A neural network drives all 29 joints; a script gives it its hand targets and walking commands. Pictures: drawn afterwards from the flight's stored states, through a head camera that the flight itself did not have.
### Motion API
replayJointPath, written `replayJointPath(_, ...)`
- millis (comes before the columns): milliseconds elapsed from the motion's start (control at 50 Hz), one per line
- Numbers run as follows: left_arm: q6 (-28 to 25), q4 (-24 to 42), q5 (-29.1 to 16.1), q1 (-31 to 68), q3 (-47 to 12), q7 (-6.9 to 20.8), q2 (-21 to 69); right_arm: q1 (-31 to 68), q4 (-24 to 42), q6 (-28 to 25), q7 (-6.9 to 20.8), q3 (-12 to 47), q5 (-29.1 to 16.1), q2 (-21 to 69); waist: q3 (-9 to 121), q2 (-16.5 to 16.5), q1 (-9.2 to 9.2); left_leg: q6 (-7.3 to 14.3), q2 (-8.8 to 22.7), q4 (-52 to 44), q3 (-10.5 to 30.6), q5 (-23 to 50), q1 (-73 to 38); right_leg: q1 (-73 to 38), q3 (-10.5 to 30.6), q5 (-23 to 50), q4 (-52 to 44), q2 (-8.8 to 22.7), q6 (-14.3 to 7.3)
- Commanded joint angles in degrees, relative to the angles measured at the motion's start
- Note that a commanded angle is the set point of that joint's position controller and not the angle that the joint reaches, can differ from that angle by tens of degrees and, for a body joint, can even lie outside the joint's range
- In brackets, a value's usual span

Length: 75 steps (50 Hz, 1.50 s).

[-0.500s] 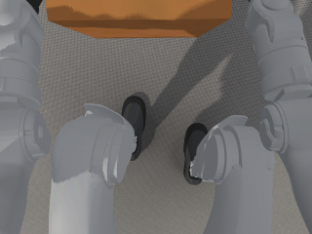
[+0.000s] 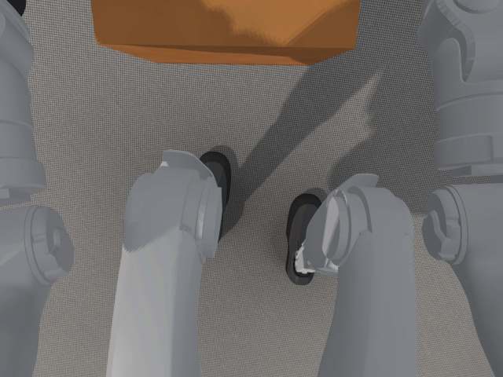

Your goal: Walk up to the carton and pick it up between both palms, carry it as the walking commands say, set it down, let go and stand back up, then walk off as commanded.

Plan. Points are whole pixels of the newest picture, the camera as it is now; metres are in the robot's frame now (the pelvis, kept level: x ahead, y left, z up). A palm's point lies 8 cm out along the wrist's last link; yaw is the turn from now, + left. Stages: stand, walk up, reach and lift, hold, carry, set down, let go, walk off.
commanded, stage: set down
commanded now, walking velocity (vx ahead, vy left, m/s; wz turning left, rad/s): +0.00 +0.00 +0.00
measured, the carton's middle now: out of the picture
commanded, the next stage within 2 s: let go in 1.00 s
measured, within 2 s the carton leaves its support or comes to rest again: neither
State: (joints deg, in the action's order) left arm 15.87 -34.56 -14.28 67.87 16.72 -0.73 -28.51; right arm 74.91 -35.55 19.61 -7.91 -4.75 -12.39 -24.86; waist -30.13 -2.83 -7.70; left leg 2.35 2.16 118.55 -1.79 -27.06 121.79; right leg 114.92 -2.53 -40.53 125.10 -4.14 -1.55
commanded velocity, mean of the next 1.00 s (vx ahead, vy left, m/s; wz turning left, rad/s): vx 0.00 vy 0.00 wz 0.00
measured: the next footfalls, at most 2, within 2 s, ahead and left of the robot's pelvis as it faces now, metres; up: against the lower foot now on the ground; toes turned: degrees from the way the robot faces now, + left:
none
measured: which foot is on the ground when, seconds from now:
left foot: down 0.00-1.00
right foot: down 0.00-1.00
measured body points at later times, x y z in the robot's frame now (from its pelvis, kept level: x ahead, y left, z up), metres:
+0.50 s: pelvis -0.02 +0.00 +0.12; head +0.35 +0.05 +0.36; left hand +0.49 +0.34 +0.00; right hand +0.58 -0.13 +0.00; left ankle +0.15 +0.11 -0.37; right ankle +0.09 -0.10 -0.37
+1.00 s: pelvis +0.00 +0.00 +0.25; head +0.35 +0.06 +0.52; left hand +0.49 +0.34 +0.14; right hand +0.59 -0.13 +0.13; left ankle +0.15 +0.11 -0.37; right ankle +0.09 -0.10 -0.37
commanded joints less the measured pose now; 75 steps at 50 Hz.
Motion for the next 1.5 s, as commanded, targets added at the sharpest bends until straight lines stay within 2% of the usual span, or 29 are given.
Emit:
replayJointPath(0,-1.16,15.52,0.80,17.22,4.25,0.23,-18.47,19.06,12.42,-1.98,0.33,-5.49,1.58,-12.31,116.43,3.58,-4.44,-2.26,-2.69,-9.86,2.02,37.19,-69.10,-21.33,0.62,21.15,-18.16,-1.31,1.79)
replayJointPath(100,0.86,16.16,0.49,18.66,3.93,0.64,-17.43,20.16,12.25,-0.77,1.57,-6.34,2.15,-13.59,116.74,3.18,-3.11,-2.13,-3.06,-15.05,3.08,34.80,-71.92,-22.81,0.48,19.50,-22.90,-1.50,1.35)
replayJointPath(160,2.13,15.54,0.44,19.72,3.60,0.73,-17.40,21.28,11.88,0.23,2.29,-6.85,2.12,-14.65,116.60,3.12,-2.57,-2.13,-3.09,-18.92,3.95,31.01,-74.13,-23.40,0.33,17.33,-25.91,-1.51,1.14)
replayJointPath(240,3.56,14.01,0.57,20.53,3.99,0.49,-17.70,22.48,11.67,1.51,3.20,-6.97,1.66,-15.63,118.25,2.29,-2.85,-2.09,-3.08,-23.32,4.44,27.44,-76.85,-26.51,0.56,16.39,-29.54,-1.24,1.10)
replayJointPath(360,4.90,15.36,0.58,21.91,4.51,0.12,-18.96,23.91,13.17,2.93,3.93,-7.15,1.37,-17.06,122.23,1.39,-3.05,-1.86,-3.42,-29.00,3.98,25.66,-80.61,-33.06,0.93,16.98,-34.78,-1.09,1.09)
replayJointPath(380,5.04,15.55,0.69,22.12,4.89,0.11,-19.59,24.52,13.92,3.17,3.97,-7.07,1.27,-17.19,122.89,1.16,-3.54,-1.76,-3.45,-29.90,3.67,25.43,-80.72,-34.79,1.22,17.24,-35.60,-1.01,1.13)
replayJointPath(440,5.62,16.26,0.76,22.14,5.14,0.12,-20.59,24.13,14.12,3.99,4.14,-6.88,0.72,-17.13,124.54,1.08,-3.98,-1.53,-3.67,-32.54,3.01,25.82,-82.47,-38.78,1.53,18.02,-38.37,-0.91,1.20)
replayJointPath(480,5.92,17.28,0.37,22.29,4.81,0.27,-20.80,24.17,15.06,4.27,4.22,-7.07,0.67,-17.46,125.54,1.34,-3.51,-1.52,-3.72,-34.31,2.74,26.50,-84.22,-41.18,1.70,18.71,-40.25,-0.79,1.15)
replayJointPath(500,6.02,17.56,0.49,22.45,5.07,0.27,-21.21,24.46,15.41,4.50,4.23,-6.58,0.27,-17.21,126.13,1.15,-4.15,-1.39,-3.83,-35.07,2.31,27.01,-84.79,-42.49,1.95,19.21,-41.25,-0.76,1.19)
replayJointPath(600,6.66,17.72,-0.32,21.61,4.17,0.74,-21.22,22.92,14.98,5.05,4.45,-7.41,0.54,-17.84,126.81,1.73,-2.84,-1.37,-3.87,-39.37,2.29,29.01,-89.17,-47.08,2.20,20.56,-45.99,-0.54,1.16)
replayJointPath(820,5.44,16.91,-0.58,18.02,2.98,1.19,-19.25,19.13,14.74,3.36,5.53,-8.15,1.66,-17.15,125.75,2.37,-1.66,-1.47,-3.86,-50.24,3.73,36.55,-100.51,-56.26,3.38,25.61,-57.79,-0.60,1.08)
replayJointPath(880,4.57,14.24,0.27,17.77,3.09,1.20,-18.33,18.72,12.05,2.52,5.94,-8.24,2.26,-16.23,121.10,2.61,-1.87,-1.48,-3.54,-53.11,4.11,36.69,-101.15,-56.23,3.82,25.16,-60.94,-0.62,1.03)
replayJointPath(940,2.67,9.50,1.61,15.71,2.14,1.76,-14.23,16.45,6.28,0.90,6.56,-7.67,4.11,-13.14,114.73,1.91,-1.43,-2.06,-2.90,-55.94,4.31,34.98,-98.80,-56.32,3.84,24.99,-63.59,-0.36,0.94)
replayJointPath(1000,0.70,8.64,3.70,13.77,2.47,2.21,-13.90,15.02,5.47,-1.00,6.22,-7.83,5.64,-11.52,115.39,1.25,-2.18,-2.29,-3.14,-56.09,4.18,38.13,-100.01,-59.11,4.12,27.48,-64.57,-0.53,1.04)
replayJointPath(1040,0.07,9.26,5.10,12.07,2.06,2.68,-14.69,13.01,5.62,-1.47,5.47,-8.36,6.85,-10.58,117.33,1.64,-2.06,-2.29,-3.30,-56.16,3.92,39.47,-102.14,-61.34,4.24,29.12,-65.07,-0.58,1.23)
replayJointPath(1100,-0.02,13.37,6.54,1.12,0.89,3.80,-16.14,1.88,9.61,-1.23,3.23,-8.41,8.90,-7.54,125.16,2.20,-1.75,-2.07,-4.00,-56.34,3.60,44.54,-111.25,-68.60,4.17,34.55,-66.03,-0.80,2.12)
replayJointPath(1120,-0.02,15.16,6.87,-1.38,0.20,4.17,-16.54,-1.00,11.11,-1.11,2.25,-8.60,8.99,-6.04,125.50,3.36,-1.45,-2.00,-4.09,-56.49,3.73,45.79,-113.83,-69.27,4.16,35.33,-66.49,-0.79,2.53)
replayJointPath(1200,-0.15,26.21,8.69,-11.25,-1.12,4.55,-15.21,-12.08,23.43,-1.76,0.22,-8.93,9.65,-4.44,122.74,6.92,-0.22,-2.33,-3.68,-58.47,5.27,49.48,-125.85,-67.65,3.06,34.17,-69.80,-0.82,2.85)
replayJointPath(1260,-0.59,31.49,10.03,-21.04,-0.63,4.58,-12.90,-20.22,30.66,-2.83,-0.19,-8.87,10.40,-3.17,117.62,6.54,-0.19,-2.51,-3.40,-60.43,6.59,50.21,-129.83,-68.07,3.08,33.57,-72.26,-0.57,2.63)
replayJointPath(1320,-1.67,32.72,10.44,-31.89,-1.74,4.87,-8.79,-29.24,33.37,-4.56,0.30,-9.19,12.00,-1.05,109.31,5.12,0.96,-2.65,-3.03,-62.66,8.06,48.54,-130.25,-69.90,3.57,33.32,-74.50,-0.27,2.09)
replayJointPath(1380,-3.56,30.75,9.90,-40.13,-4.28,5.35,-4.33,-37.80,30.51,-6.64,1.74,-8.88,13.24,1.76,97.96,4.57,1.41,-2.97,-2.29,-65.67,9.70,44.63,-128.46,-70.48,4.20,31.56,-76.63,0.23,1.41)
replayJointPath(1420,-5.39,30.06,9.29,-41.81,-5.95,5.36,-2.05,-40.42,28.68,-8.62,2.83,-8.71,13.26,3.03,91.58,5.01,2.09,-3.09,-2.00,-66.92,10.66,44.38,-128.41,-69.81,4.18,30.77,-78.35,0.45,1.09)
replayJointPath(1480,-7.79,24.29,10.36,-47.42,-7.31,5.36,1.49,-46.08,21.67,-11.51,4.89,-7.39,14.16,5.55,77.40,4.85,2.83,-2.95,-1.59,-69.33,10.95,42.12,-125.30,-67.49,4.10,27.98,-81.44,1.06,1.24)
